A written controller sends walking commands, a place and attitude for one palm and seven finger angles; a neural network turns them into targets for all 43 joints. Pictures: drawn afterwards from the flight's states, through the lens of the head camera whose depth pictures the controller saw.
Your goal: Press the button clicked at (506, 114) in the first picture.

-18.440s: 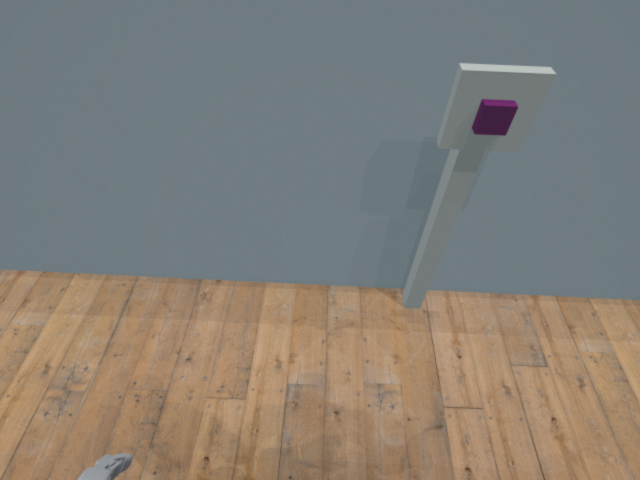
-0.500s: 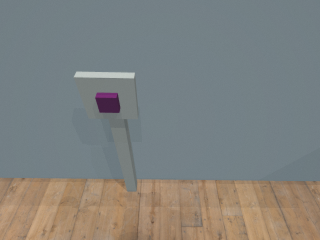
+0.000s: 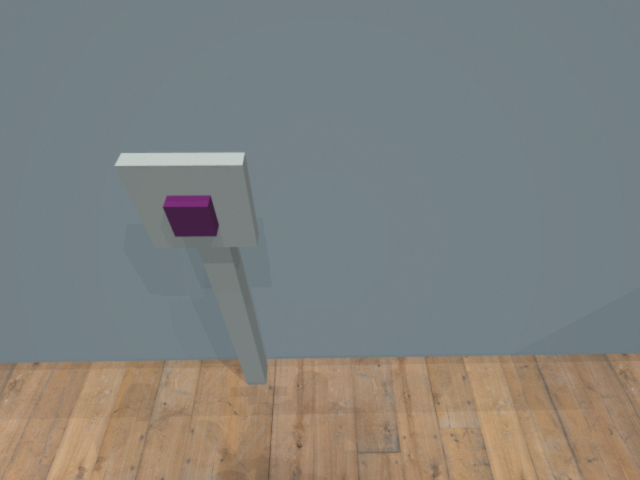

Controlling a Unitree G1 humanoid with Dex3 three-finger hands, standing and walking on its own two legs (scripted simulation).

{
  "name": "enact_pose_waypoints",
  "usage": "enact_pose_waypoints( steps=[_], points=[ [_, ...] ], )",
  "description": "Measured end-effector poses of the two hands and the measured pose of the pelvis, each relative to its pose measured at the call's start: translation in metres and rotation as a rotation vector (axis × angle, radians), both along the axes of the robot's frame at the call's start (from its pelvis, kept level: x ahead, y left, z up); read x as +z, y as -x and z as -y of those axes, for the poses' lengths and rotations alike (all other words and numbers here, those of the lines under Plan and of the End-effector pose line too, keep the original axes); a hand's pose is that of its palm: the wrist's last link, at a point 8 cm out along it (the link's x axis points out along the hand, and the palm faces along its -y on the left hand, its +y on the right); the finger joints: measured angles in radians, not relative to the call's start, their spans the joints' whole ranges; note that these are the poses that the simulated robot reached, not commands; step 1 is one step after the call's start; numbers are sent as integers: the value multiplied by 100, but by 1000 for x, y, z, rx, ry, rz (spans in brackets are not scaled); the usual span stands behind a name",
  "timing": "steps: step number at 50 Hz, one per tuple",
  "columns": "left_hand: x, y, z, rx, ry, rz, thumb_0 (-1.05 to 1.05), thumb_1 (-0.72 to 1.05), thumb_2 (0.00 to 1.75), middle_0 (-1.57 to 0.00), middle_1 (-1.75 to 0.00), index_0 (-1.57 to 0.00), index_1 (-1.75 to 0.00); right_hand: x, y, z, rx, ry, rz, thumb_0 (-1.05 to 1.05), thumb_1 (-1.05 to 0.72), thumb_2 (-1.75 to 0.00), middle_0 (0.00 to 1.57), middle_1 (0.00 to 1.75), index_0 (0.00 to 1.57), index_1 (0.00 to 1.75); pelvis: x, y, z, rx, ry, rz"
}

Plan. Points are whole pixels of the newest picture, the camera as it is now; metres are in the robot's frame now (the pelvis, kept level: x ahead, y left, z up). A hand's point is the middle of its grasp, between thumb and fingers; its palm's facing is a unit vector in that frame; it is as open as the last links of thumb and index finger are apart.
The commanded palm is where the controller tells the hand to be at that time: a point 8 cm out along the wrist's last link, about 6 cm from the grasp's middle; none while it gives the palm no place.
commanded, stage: come to a stop and stand still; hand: left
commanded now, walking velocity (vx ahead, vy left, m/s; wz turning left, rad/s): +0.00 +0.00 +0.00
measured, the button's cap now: (192, 214) +0.48 +0.23 +0.04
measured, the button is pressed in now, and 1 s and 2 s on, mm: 0 0 0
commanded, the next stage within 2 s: look again from close up in 0.56 s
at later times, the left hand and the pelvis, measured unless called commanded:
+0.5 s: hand out of the picture +0.07 +0.21 -0.16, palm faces -0.02 -0.95 -0.30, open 7.4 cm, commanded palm none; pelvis +0.02 -0.01 +0.00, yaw +0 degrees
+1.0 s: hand out of the picture +0.08 +0.22 -0.16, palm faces +0.00 -0.96 -0.29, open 7.4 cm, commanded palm none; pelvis +0.01 -0.01 +0.00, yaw +2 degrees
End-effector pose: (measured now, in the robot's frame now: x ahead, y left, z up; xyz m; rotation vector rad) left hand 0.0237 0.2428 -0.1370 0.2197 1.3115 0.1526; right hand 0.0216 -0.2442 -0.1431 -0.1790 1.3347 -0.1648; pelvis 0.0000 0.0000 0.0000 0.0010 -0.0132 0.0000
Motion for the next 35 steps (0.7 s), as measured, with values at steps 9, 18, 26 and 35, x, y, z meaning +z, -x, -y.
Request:
enact_pose_waypoints(
  steps=[9, 18, 26, 35],
  points=[
    [6, -26, -6, -18, -24, 31, 1, 91, 89, -20, -30, -20, -30, 4, -22, 16, 16, 23, 22, 1, -90, -89, 20, 30, 20, 30, 1, -10, 5, -1, -1, 1],
    [10, -39, -12, -23, -46, 46, 1, 91, 89, -20, -30, -20, -30, 9, -42, 32, 35, 51, 51, 1, -90, -89, 20, 30, 20, 30, 2, -17, 10, -1, -1, 5],
    [14, -45, -17, -24, -62, 54, 1, 91, 89, -20, -30, -20, -30, 14, -56, 42, 51, 71, 74, 1, -90, -89, 20, 30, 20, 30, 3, -20, 13, 0, 0, 8],
    [16, -48, -21, -42, -79, 63, 1, 91, 89, -20, -30, -20, -30, 17, -63, 49, 72, 85, 101, 1, -90, -89, 20, 30, 20, 30, 2, -18, 15, 9, -3, 7]
  ],
)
